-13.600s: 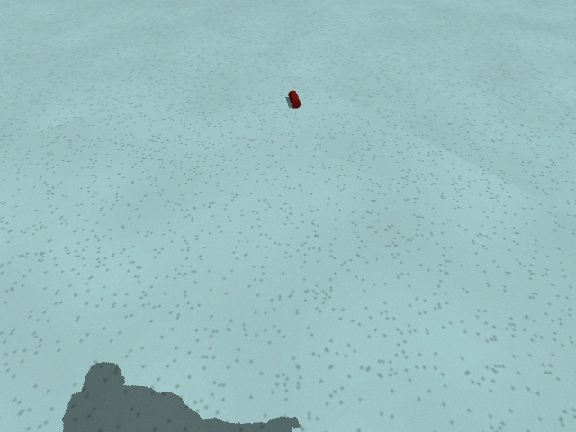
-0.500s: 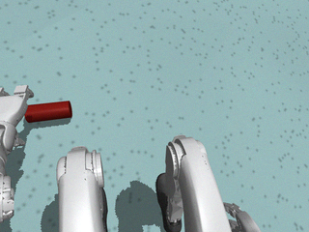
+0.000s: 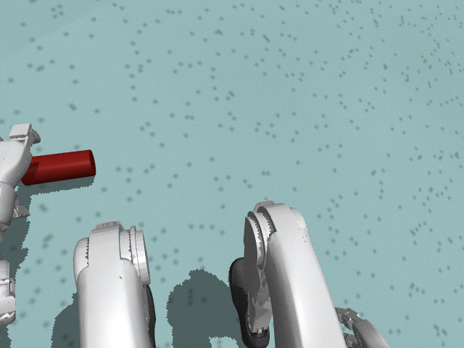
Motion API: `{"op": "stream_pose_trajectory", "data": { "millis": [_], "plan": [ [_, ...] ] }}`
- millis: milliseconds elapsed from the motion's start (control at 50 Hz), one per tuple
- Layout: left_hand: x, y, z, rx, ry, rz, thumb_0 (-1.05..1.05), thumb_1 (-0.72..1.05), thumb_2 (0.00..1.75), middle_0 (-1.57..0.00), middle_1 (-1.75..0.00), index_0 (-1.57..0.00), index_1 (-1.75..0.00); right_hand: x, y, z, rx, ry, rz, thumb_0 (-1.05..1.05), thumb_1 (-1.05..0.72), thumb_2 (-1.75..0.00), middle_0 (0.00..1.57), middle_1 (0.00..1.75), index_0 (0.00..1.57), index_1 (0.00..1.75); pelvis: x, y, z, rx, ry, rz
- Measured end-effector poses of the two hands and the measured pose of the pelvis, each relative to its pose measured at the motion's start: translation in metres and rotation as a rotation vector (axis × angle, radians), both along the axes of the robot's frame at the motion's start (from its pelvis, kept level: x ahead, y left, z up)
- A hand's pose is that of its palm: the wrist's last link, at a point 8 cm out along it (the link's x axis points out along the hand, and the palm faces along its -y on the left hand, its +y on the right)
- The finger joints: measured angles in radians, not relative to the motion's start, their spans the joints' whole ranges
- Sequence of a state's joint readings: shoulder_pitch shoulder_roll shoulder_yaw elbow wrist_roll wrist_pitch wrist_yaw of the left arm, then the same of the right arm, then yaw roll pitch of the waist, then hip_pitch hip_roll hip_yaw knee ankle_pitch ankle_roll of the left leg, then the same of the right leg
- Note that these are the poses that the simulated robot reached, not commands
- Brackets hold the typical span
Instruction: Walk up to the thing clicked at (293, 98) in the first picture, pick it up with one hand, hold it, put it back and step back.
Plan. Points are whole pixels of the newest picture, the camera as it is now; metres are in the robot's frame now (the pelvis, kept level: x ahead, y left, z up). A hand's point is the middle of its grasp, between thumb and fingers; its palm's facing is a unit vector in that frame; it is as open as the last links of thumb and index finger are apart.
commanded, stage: rise first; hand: left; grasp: from above
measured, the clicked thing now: (59, 167) +0.46 +0.30 -0.30
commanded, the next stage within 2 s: approach in 1.54 s
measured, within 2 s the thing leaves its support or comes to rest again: neither
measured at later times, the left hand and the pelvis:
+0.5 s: hand (13, 178) +0.41 +0.33 -0.19, palm faces -0.46 -0.09 -0.88, open 14.1 cm; pelvis +0.00 +0.00 -0.01, yaw -1 degrees
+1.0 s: hand (6, 173) +0.42 +0.34 -0.18, palm faces -0.46 -0.08 -0.89, open 14.1 cm; pelvis +0.00 +0.00 +0.00, yaw -1 degrees
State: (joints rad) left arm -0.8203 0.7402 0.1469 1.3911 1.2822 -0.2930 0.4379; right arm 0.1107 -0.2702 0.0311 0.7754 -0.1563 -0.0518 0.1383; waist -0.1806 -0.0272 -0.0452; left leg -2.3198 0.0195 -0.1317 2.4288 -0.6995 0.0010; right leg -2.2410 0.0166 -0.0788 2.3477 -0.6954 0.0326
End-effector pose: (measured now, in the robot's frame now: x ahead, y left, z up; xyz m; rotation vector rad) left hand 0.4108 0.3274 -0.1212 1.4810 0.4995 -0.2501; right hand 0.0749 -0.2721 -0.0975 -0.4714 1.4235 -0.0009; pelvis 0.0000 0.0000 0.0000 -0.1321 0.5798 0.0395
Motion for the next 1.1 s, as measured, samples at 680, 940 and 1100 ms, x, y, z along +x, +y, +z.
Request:
{"op": "stream_pose_trajectory", "data": {
  "millis": [680,940,1100],
  "plan": [
    [0.015,0.012,-0.01,0.007,-0.006,0.011,0.0,-0.54,1.02,-0.11,-0.99,-0.09,-0.99,-0.018,0.005,0.003,-0.011,0.034,0.006,0.0,-0.9,-0.9,0.2,0.29,0.2,0.3,-0.001,0.003,-0.008,-0.022,-0.016,-0.005],
    [0.016,0.013,-0.001,0.009,0.003,-0.001,0.0,-0.53,1.02,-0.11,-0.99,-0.09,-1.0,-0.012,0.006,0.002,0.001,0.023,0.009,0.0,-0.91,-0.9,0.2,0.29,0.2,0.3,-0.002,0.003,-0.005,-0.021,-0.013,-0.004],
    [0.016,0.011,0.004,0.007,-0.001,-0.008,0.0,-0.54,1.02,-0.11,-1.0,-0.09,-1.0,-0.009,0.005,0.004,-0.001,0.009,0.015,0.0,-0.91,-0.9,0.2,0.29,0.2,0.3,-0.003,0.003,-0.004,-0.021,-0.019,-0.002]
  ]
}}
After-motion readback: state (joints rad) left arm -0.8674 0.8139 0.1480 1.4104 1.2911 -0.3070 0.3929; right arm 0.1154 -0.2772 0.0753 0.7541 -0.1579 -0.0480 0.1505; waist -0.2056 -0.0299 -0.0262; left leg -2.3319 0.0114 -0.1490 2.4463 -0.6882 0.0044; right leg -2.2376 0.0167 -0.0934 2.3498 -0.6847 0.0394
